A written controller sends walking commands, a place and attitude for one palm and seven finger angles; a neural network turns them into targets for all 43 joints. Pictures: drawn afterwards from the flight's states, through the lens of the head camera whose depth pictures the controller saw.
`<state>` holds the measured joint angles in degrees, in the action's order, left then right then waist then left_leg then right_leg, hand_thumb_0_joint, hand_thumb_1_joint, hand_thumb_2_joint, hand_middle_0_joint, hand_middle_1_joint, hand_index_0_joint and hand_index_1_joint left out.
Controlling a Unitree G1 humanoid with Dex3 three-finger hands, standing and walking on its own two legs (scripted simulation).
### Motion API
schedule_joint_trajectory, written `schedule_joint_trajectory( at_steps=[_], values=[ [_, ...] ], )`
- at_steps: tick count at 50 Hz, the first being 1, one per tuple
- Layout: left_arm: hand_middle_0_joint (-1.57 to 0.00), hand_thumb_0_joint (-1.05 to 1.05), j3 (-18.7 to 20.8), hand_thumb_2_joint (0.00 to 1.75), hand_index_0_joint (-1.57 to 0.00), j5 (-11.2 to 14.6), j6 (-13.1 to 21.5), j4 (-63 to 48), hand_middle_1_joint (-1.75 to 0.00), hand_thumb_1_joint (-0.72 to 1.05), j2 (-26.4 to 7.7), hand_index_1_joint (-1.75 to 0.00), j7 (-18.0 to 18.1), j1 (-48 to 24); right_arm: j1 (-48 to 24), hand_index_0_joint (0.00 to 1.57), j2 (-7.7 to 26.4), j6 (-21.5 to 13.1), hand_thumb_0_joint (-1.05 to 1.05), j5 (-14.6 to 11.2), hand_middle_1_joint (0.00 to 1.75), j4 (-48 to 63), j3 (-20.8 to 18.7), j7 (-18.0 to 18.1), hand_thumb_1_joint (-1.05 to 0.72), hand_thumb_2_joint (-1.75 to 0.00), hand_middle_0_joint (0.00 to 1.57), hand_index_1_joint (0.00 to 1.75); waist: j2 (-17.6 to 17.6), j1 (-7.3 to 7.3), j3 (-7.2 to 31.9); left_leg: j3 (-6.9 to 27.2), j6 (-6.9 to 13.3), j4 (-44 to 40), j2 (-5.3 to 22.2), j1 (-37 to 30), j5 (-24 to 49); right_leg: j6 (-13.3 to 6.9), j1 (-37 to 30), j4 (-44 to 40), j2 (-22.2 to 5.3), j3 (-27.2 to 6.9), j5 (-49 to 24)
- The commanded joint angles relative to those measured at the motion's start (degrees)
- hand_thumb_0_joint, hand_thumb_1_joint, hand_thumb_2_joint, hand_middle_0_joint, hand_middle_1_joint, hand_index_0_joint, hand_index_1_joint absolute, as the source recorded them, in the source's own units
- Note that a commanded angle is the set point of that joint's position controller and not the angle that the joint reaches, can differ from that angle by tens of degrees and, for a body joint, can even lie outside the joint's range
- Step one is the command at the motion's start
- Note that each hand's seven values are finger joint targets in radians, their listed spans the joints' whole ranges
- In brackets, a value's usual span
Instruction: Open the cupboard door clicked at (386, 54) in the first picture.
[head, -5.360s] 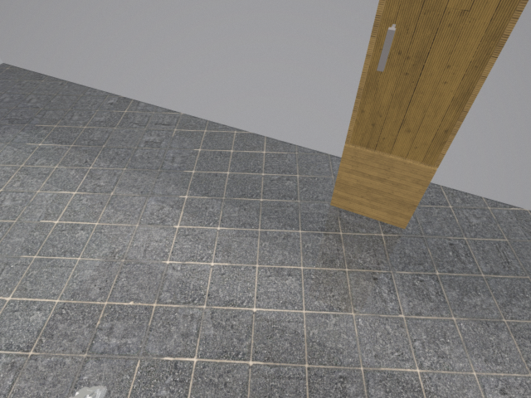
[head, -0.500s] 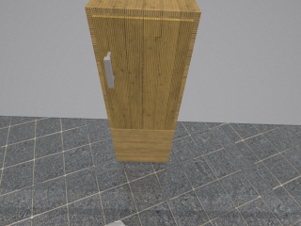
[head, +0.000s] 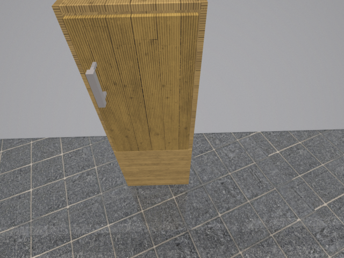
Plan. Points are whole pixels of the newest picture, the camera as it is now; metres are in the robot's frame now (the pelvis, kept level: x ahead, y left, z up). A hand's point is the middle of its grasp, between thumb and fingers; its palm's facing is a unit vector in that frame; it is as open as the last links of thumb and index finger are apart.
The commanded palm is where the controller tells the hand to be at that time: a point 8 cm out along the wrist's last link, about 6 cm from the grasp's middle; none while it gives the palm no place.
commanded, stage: come to a stop and stand still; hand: left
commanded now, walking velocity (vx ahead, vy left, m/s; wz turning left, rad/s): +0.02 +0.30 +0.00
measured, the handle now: (98, 85) +0.56 +0.26 +0.07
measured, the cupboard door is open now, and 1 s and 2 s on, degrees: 0 0 0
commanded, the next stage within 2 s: look again from close up in 0.90 s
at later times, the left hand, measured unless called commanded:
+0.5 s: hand out of the picture -0.02 +0.21 -0.16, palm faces +0.12 -0.96 -0.24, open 7.4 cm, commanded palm none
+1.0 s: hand out of the picture +0.01 +0.21 -0.16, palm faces +0.04 -0.98 -0.20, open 7.3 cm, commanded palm none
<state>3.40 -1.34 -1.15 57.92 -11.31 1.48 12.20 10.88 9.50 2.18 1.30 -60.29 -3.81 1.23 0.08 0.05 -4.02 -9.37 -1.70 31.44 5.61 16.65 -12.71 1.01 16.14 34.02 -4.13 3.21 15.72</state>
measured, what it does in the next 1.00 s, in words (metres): steps on the spot: left foot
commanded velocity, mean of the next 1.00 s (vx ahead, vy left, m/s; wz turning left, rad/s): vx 0.02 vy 0.05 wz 0.00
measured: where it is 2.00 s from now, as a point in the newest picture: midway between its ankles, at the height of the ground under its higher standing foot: outside the picture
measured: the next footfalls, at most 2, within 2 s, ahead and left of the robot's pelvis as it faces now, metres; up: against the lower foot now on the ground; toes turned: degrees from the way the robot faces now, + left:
left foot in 0.50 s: -0.02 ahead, +0.15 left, +0.00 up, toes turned +4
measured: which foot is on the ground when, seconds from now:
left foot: down 0.00-0.00, up 0.02-0.48, down 0.50-1.00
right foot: down 0.00-1.00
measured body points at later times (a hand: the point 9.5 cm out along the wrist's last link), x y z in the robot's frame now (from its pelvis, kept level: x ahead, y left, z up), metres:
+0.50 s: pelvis -0.02 +0.01 +0.01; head +0.00 +0.01 +0.46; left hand -0.03 +0.26 -0.14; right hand +0.06 -0.24 -0.14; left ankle -0.06 +0.15 -0.73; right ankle +0.02 -0.12 -0.73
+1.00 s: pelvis +0.00 +0.04 +0.01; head +0.01 +0.04 +0.46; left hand +0.01 +0.27 -0.15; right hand -0.01 -0.18 -0.15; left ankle -0.06 +0.15 -0.73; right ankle -0.02 -0.09 -0.73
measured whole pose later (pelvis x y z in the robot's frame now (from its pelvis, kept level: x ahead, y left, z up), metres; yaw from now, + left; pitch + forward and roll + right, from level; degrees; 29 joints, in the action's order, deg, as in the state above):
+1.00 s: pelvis +0.00 +0.04 +0.01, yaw +1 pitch -1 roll +0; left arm 0.5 -0.5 -0.1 65.5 -9.4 1.9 12.9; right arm 15.3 8.1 -0.2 0.7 -66.1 -0.2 2.1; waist 0.2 0.0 -1.9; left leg -3.6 0.1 22.8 0.8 5.1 -16.8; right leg 0.9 9.4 24.8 -2.1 2.7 14.6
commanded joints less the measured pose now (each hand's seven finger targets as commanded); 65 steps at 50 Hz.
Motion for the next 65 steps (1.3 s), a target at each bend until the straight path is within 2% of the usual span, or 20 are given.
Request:
schedule_joint_trajectory(
  at_steps=[1, 2, 4, 9, 19, 22, 23, 25, 26, 27, 30, 33, 35, 38, 49, 50, 51, 52, 57, 65],
  values=[
    [-0.20, 0.00, 1.3, 0.90, -0.20, -0.3, 1.1, -2.0, -0.30, 0.90, -11.5, -0.30, 0.6, 6.2, -0.3, 0.20, 3.5, 0.9, 0.00, -0.5, 0.30, 5.1, -0.9, -0.7, -0.90, -0.90, 0.20, 0.30, 10.9, -2.80, 4.1, 7.9, 0.5, 18.0, -3.0, 5.3, -20.2, -10.3, 0.7, -19.9, -20.1, -20.3, -14.4],
    [-0.20, 0.00, 1.7, 0.90, -0.20, -0.4, 1.0, -2.1, -0.30, 0.90, -11.4, -0.30, 1.0, 4.3, -0.3, 0.20, 3.9, 1.4, 0.00, -0.3, 0.30, 5.4, -1.0, -0.7, -0.90, -0.90, 0.20, 0.30, 14.2, -1.94, 2.7, 9.5, 0.8, 23.2, -3.5, 7.8, -18.6, -10.5, 1.5, -20.5, -19.4, -21.6, -10.9],
    [-0.20, 0.00, 1.4, 0.90, -0.20, -0.2, 1.0, -3.1, -0.30, 0.90, -9.4, -0.30, 0.9, 0.8, 1.8, 0.20, 5.7, 1.3, 0.00, 0.0, 0.30, 3.5, -1.3, -1.1, -0.90, -0.90, 0.20, 0.30, 9.9, -0.52, 0.8, 11.1, 0.4, 30.4, -3.3, 11.1, -11.3, -9.0, -0.6, -19.0, -15.5, -16.0, -10.3],
    [-0.20, 0.00, 1.8, 0.90, -0.20, -0.1, 1.6, -3.2, -0.30, 0.90, -8.9, -0.30, 1.4, 3.9, 1.3, 0.20, 6.6, 1.2, 0.00, 0.3, 0.30, 4.3, -1.1, -1.6, -0.90, -0.90, 0.20, 0.30, 9.0, -2.56, 3.0, 11.4, -1.5, 30.9, -3.5, 14.2, -6.3, -8.8, -8.0, -17.8, -15.3, -13.3, -13.8],
    [-0.20, 0.00, 2.2, 0.90, -0.20, -0.9, 1.0, -2.3, -0.30, 0.90, -10.9, -0.30, 0.4, 5.0, 0.5, 0.20, 5.3, -0.1, 0.00, -0.5, 0.30, 5.7, 0.2, -1.7, -0.90, -0.90, 0.20, 0.30, 12.4, -3.44, 3.8, 6.9, -0.1, 9.0, -4.3, 3.4, -10.9, -9.4, -5.9, -20.1, -13.3, -13.0, -4.0],
    [-0.20, 0.00, 1.9, 0.90, -0.20, -0.4, 0.6, -1.3, -0.30, 0.90, -10.4, -0.30, 0.3, 2.8, 5.7, 0.20, 4.6, -0.9, 0.00, -0.7, 0.30, 3.5, 0.7, -1.1, -0.90, -0.90, 0.20, 0.30, 11.5, -0.56, 4.9, 4.9, 0.5, -4.0, -5.3, -6.6, -3.5, -6.6, -1.8, -16.8, -10.0, -9.7, -2.6],
    [-0.20, 0.00, 1.6, 0.90, -0.20, 0.1, 0.4, -1.1, -0.30, 0.90, -8.9, -0.30, 0.3, 2.3, 7.8, 0.20, 5.1, -1.4, 0.00, -0.7, 0.30, 2.4, 1.0, -0.9, -0.90, -0.90, 0.20, 0.30, 8.1, 0.39, 5.2, 5.3, 0.9, -9.7, -4.4, -11.5, -0.4, -5.1, 1.5, -14.3, -8.3, -8.4, -0.5],
    [-0.20, 0.00, 0.3, 0.90, -0.20, 0.7, 0.0, -1.7, -0.30, 0.90, -3.6, -0.30, -0.1, 3.6, 7.2, 0.20, 10.9, -2.1, 0.00, 0.0, 0.30, 3.3, 0.3, -0.5, -0.90, -0.90, 0.20, 0.30, -10.2, -0.12, 3.6, 20.4, 5.3, -17.1, 8.9, -9.1, -3.1, -0.8, 7.1, -3.9, -0.9, -0.2, 5.3],
    [-0.20, 0.00, -0.1, 0.90, -0.20, 0.4, 0.3, -1.6, -0.30, 0.90, -2.3, -0.30, -0.3, 3.4, 4.5, 0.20, 12.1, -1.8, 0.00, 0.0, 0.30, 4.4, 0.5, -0.3, -0.90, -0.90, 0.20, 0.30, -10.6, -1.07, 1.6, 23.1, 7.8, -19.7, 11.9, -1.0, -6.3, -0.1, 4.4, -0.6, 0.3, 1.5, 6.9],
    [-0.20, 0.00, -0.3, 0.90, -0.20, 0.1, -0.3, -0.6, -0.30, 0.90, -2.4, -0.30, -0.2, 2.6, 2.2, 0.20, 10.6, -2.2, 0.00, 0.1, 0.30, 3.9, 0.8, 0.0, -0.90, -0.90, 0.20, 0.30, -16.0, -1.14, -0.4, 22.8, 8.5, -23.5, 10.6, 2.4, -9.0, 0.1, 2.8, 3.2, 0.0, 0.4, 8.5],
    [-0.20, 0.00, -0.9, 0.90, -0.20, 0.2, 0.0, 2.2, -0.30, 0.90, -2.7, -0.30, -0.6, 4.2, 0.4, 0.20, 7.6, -2.5, 0.00, -0.2, 0.30, 2.7, 1.9, 1.0, -0.90, -0.90, 0.20, 0.30, -13.2, -1.93, -1.1, 15.2, 8.2, -18.7, 6.0, -3.6, 9.1, -0.2, 3.8, 6.4, -0.1, -1.3, 6.4],
    [-0.20, 0.00, -1.5, 0.90, -0.20, 0.6, 0.9, 3.6, -0.30, 0.90, -2.0, -0.30, -0.4, 5.2, 3.4, 0.20, 7.1, -3.1, 0.00, -0.4, 0.30, 0.7, 1.8, 1.3, -0.90, -0.90, 0.20, 0.30, -7.0, -1.50, 2.2, 12.4, 7.8, -12.0, 5.2, -10.8, 27.4, 0.4, 0.2, -4.5, -0.1, -0.9, 1.5],
    [-0.20, 0.00, -1.7, 0.90, -0.20, 0.6, 1.7, 5.4, -0.30, 0.90, -3.6, -0.30, 0.0, 7.5, 4.6, 0.20, 6.3, -3.5, 0.00, -1.0, 0.30, -0.2, 1.8, 1.3, -0.90, -0.90, 0.20, 0.30, -2.4, -1.42, 4.9, 10.5, 4.7, -7.8, 2.3, -10.2, 25.6, -0.6, -7.2, -11.4, -2.1, -3.9, -16.6],
    [-0.20, 0.00, -1.8, 0.90, -0.20, 0.7, 2.1, 6.1, -0.30, 0.90, -4.1, -0.30, 0.6, 6.2, 5.3, 0.20, 5.2, -3.1, 0.00, -1.0, 0.30, -1.4, 1.9, 1.1, -0.90, -0.90, 0.20, 0.30, 4.9, -0.38, 4.3, 9.5, 2.5, -8.6, 1.0, -9.0, 17.7, -2.3, -8.7, -9.4, -4.1, -4.8, -26.2],
    [-0.20, 0.00, -2.4, 0.90, -0.20, 1.0, 1.4, 6.8, -0.30, 0.90, -2.7, -0.30, 0.7, 4.7, 7.4, 0.20, 3.8, -3.4, 0.00, -0.8, 0.30, -4.8, 3.0, 1.2, -0.90, -0.90, 0.20, 0.30, -0.5, -0.68, 0.6, 9.7, 2.7, -12.7, 1.1, -8.1, 11.6, -1.6, -7.9, -12.7, -2.8, -3.9, -15.0],
    [-0.20, 0.00, -2.8, 0.90, -0.20, 0.2, 3.2, 7.9, -0.30, 0.90, -4.3, -0.30, 3.2, 8.8, 4.0, 0.20, 6.5, -4.3, 0.00, -1.4, 0.30, -0.7, 2.9, 0.5, -0.90, -0.90, 0.20, 0.30, 0.5, -1.58, 1.0, 8.1, 1.3, -1.4, 1.8, -4.7, 21.6, -1.7, -7.1, -8.8, -4.9, -6.3, -35.5],
    [-0.20, 0.00, -2.3, 0.90, -0.20, 0.5, 3.8, 5.3, -0.30, 0.90, -6.0, -0.30, 2.8, 7.7, 8.3, 0.20, 4.5, -4.1, 0.00, -0.6, 0.30, 0.3, 2.8, 0.2, -0.90, -0.90, 0.20, 0.30, -3.0, 0.39, 5.4, 9.1, 1.7, -3.8, -0.6, -4.8, 8.2, -3.5, -10.0, -6.6, -6.0, -6.7, -30.8],
    [-0.20, 0.00, -2.3, 0.90, -0.20, 0.7, 3.9, 4.5, -0.30, 0.90, -6.4, -0.30, 2.2, 6.1, 7.8, 0.20, 3.7, -3.9, 0.00, -0.4, 0.30, 0.4, 3.1, -0.2, -0.90, -0.90, 0.20, 0.30, -4.3, -0.31, 4.5, 8.7, 2.0, -5.3, -0.7, -3.4, 3.1, -3.9, -8.7, -6.7, -4.9, -5.8, -22.5],
    [-0.20, 0.00, -2.9, 0.90, -0.20, 0.7, 2.7, 3.6, -0.30, 0.90, -3.3, -0.30, 0.9, 5.0, 10.3, 0.20, 4.9, -4.4, 0.00, -0.2, 0.30, 1.7, 3.5, 0.5, -0.90, -0.90, 0.20, 0.30, -4.2, -0.13, 3.0, 10.8, 4.1, -6.7, 1.7, -4.7, 15.9, -3.2, -6.1, -4.6, -1.0, -2.7, -9.8],
    [-0.20, 0.00, -2.9, 0.90, -0.20, 0.7, 2.1, 3.5, -0.30, 0.90, -3.1, -0.30, 0.4, 5.3, 9.5, 0.20, 4.5, -3.9, 0.00, -0.4, 0.30, 1.0, 3.7, 0.5, -0.90, -0.90, 0.20, 0.30, 0.8, -0.21, -3.0, 10.5, 4.1, -10.7, 0.2, -2.0, 0.3, -2.8, -3.0, -8.2, -1.2, -4.6, -4.8]
  ],
)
